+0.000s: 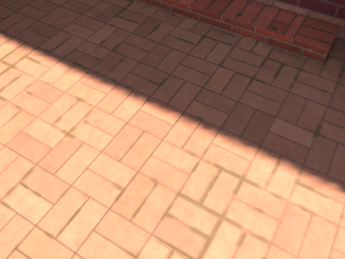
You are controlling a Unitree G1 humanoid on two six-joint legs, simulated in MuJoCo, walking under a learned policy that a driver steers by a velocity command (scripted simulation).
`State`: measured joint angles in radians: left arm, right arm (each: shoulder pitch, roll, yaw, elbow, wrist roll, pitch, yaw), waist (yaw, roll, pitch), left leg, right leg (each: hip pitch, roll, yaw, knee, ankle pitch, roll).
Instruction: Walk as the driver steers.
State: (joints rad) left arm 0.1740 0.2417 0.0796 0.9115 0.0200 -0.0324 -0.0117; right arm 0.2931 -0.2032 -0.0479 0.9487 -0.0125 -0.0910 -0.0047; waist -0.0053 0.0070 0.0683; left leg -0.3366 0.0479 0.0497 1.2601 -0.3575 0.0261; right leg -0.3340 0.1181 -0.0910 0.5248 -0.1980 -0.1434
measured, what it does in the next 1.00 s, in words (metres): walks ahead: left foot, then right foot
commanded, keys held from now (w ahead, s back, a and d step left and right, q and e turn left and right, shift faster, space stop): no key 1.00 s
